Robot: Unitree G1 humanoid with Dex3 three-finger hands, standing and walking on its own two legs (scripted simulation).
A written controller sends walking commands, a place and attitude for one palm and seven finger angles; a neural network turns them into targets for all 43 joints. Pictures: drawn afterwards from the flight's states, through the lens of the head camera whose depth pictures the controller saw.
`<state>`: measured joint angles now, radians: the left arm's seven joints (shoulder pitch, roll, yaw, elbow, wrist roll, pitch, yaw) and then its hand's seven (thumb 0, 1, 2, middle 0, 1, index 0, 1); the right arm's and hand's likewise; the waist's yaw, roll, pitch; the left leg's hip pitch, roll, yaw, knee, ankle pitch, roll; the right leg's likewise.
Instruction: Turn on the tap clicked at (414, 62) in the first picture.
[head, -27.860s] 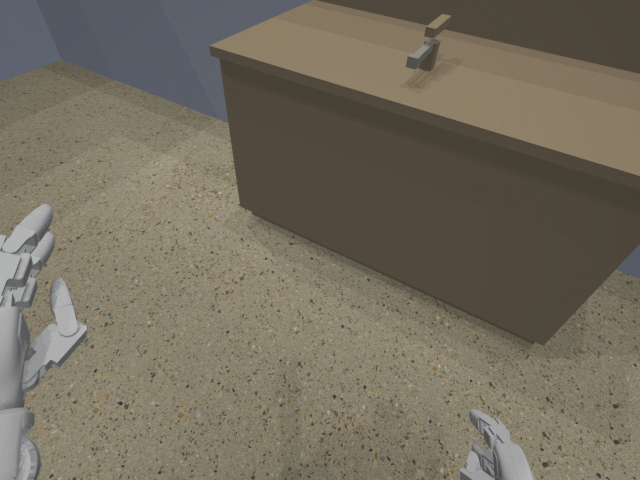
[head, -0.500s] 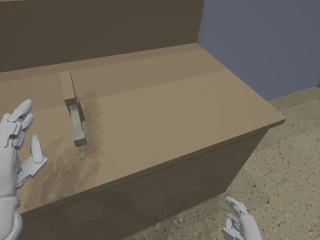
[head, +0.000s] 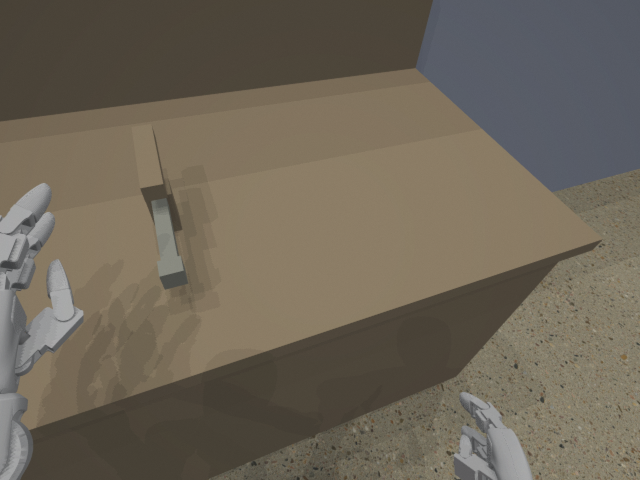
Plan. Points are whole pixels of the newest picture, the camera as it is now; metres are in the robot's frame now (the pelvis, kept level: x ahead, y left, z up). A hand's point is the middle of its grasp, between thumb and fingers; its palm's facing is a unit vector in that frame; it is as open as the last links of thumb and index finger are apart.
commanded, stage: look again from close up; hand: left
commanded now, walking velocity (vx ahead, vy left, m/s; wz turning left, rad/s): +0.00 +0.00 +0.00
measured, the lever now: (172, 272) +0.33 +0.22 +0.07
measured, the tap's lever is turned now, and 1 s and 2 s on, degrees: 0 0 0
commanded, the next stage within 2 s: shuffle to correct the standing spot in 0.24 s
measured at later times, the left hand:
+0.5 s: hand (96, 321) +0.21 +0.23 +0.16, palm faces +0.38 -0.86 -0.33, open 7.4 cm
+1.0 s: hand (167, 320) +0.22 +0.16 +0.17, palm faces +0.37 -0.86 -0.35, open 7.4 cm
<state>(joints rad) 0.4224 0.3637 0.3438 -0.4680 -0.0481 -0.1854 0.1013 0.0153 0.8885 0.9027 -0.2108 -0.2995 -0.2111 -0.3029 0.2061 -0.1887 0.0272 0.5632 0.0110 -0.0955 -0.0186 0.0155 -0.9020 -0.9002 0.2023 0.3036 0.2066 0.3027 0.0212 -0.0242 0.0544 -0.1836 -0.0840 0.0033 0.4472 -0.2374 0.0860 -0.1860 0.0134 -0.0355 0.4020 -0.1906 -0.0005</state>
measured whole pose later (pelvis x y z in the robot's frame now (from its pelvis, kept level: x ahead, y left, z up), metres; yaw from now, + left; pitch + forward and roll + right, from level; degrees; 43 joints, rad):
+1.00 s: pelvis +0.00 -0.08 +0.00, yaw +1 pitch -1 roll +0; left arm 0.44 0.37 0.35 -0.49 -0.10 -0.14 0.10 0.01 0.89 0.90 -0.21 -0.30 -0.21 -0.30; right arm 0.18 -0.19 0.02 0.56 0.02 -0.06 -0.02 0.02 -0.90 -0.90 0.20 0.30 0.21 0.30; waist 0.01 -0.01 0.04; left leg -0.20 0.00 -0.05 0.46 -0.24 -0.01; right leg -0.20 0.10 -0.08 0.39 -0.19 -0.10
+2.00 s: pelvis +0.00 -0.23 +0.00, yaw +5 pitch +0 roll +2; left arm 0.49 0.36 0.38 -0.46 -0.06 -0.18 0.15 0.01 0.89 0.90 -0.21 -0.30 -0.21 -0.30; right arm 0.23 -0.21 0.00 0.60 0.02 -0.08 -0.03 0.02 -0.90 -0.90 0.20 0.30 0.20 0.30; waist 0.02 -0.01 0.06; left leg -0.27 -0.03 0.07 0.65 -0.31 0.03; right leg -0.20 0.08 -0.05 0.42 -0.22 -0.12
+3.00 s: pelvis -0.01 -0.19 +0.00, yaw +5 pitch -1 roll -1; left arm 0.46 0.35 0.31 -0.46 -0.07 -0.11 0.15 0.02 0.89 0.90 -0.21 -0.30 -0.21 -0.30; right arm 0.25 -0.21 0.03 0.60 0.02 -0.06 -0.05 0.02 -0.90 -0.90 0.20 0.30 0.20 0.30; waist 0.01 0.00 0.03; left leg -0.20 -0.04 -0.01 0.45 -0.23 0.04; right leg -0.17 0.08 -0.04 0.39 -0.21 -0.06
